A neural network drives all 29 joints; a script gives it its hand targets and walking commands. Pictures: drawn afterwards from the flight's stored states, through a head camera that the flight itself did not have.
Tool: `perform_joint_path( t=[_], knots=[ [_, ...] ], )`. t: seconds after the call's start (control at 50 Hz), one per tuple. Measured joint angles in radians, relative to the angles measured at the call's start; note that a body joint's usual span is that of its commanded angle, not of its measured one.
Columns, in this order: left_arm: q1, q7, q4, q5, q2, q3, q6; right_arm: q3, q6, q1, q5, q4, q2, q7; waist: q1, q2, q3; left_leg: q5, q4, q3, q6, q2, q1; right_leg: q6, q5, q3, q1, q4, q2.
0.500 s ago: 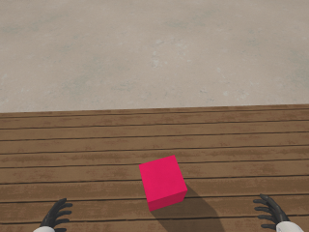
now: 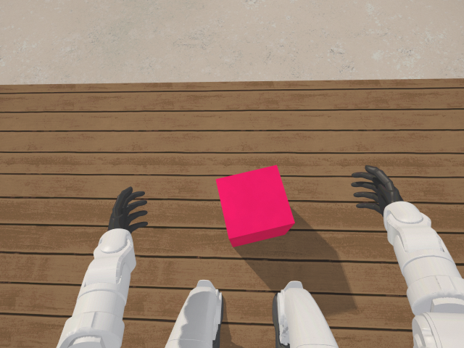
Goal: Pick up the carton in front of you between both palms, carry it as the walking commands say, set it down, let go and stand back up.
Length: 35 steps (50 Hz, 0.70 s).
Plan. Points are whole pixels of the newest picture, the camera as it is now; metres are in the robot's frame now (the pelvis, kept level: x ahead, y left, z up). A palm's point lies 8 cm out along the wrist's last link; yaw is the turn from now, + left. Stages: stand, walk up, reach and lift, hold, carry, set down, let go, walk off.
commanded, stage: reach and lift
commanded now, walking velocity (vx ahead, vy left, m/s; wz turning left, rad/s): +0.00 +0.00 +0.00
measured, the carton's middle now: (253, 209) +0.46 -0.01 -0.58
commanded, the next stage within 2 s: none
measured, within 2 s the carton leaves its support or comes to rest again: neither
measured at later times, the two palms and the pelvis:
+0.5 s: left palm (168, 178) +0.43 +0.18 -0.15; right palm (339, 140) +0.52 -0.19 -0.15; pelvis -0.04 -0.02 -0.05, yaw +1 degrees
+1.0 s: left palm (187, 207) +0.42 +0.19 -0.38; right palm (315, 184) +0.50 -0.19 -0.39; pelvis -0.06 +0.00 -0.22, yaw +4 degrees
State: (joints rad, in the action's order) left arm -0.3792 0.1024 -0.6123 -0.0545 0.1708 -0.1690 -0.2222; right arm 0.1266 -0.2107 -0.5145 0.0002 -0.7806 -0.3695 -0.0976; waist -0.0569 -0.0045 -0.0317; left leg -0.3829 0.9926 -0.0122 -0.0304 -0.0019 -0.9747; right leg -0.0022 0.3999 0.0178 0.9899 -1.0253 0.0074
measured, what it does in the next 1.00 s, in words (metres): lowers itself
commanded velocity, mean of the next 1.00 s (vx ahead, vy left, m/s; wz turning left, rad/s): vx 0.00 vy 0.00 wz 0.00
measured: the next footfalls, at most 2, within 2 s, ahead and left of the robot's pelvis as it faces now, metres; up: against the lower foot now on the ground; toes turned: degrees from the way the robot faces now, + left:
none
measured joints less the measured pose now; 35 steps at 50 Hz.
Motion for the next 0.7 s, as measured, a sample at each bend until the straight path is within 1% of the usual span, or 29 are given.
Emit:
perform_joint_path(
  t=[0.22,0.32,0.38,0.46,0.56,0.64,0.7],
  knots=[
    [-0.412,0.056,-0.071,0.013,-0.057,-0.127,-0.039,0.025,-0.027,-0.493,-0.013,-0.200,-0.054,-0.027,-0.035,0.008,-0.037,0.079,0.056,-0.007,-0.024,-0.010,-0.290,-0.016,-0.078,0.002,0.300,-0.067,-0.018],
    [-0.570,0.069,-0.102,0.045,-0.092,-0.196,-0.040,0.043,-0.024,-0.684,-0.041,-0.289,-0.072,-0.037,-0.052,0.013,-0.037,0.089,0.081,-0.004,-0.030,-0.013,-0.397,-0.020,-0.089,0.009,0.415,-0.098,-0.026],
    [-0.634,0.069,-0.099,0.072,-0.117,-0.239,-0.029,0.061,-0.015,-0.770,-0.069,-0.319,-0.073,-0.040,-0.058,0.015,-0.034,0.089,0.090,-0.001,-0.032,-0.013,-0.453,-0.021,-0.090,0.015,0.475,-0.112,-0.029],
    [-0.658,0.060,-0.062,0.104,-0.147,-0.280,-0.005,0.089,0.004,-0.821,-0.110,-0.310,-0.062,-0.035,-0.058,0.016,-0.028,0.089,0.084,0.004,-0.034,-0.012,-0.503,-0.022,-0.088,0.023,0.531,-0.113,-0.031],
    [-0.626,0.037,-0.035,0.134,-0.172,-0.311,0.041,0.124,0.036,-0.798,-0.142,-0.279,-0.027,-0.021,-0.051,0.018,0.007,0.076,0.083,0.006,-0.034,-0.011,-0.559,-0.022,-0.075,0.029,0.589,-0.115,-0.034],
    [-0.601,0.021,-0.065,0.152,-0.183,-0.333,0.088,0.149,0.068,-0.759,-0.160,-0.276,0.009,-0.006,-0.041,0.023,0.063,0.048,0.133,0.005,-0.035,-0.006,-0.642,-0.019,-0.046,0.035,0.672,-0.166,-0.035],
    [-0.594,0.017,-0.105,0.155,-0.182,-0.341,0.119,0.155,0.089,-0.733,-0.163,-0.282,0.029,0.010,-0.033,0.026,0.107,0.017,0.213,-0.001,-0.039,0.004,-0.734,-0.015,-0.013,0.042,0.762,-0.244,-0.036]
  ],
)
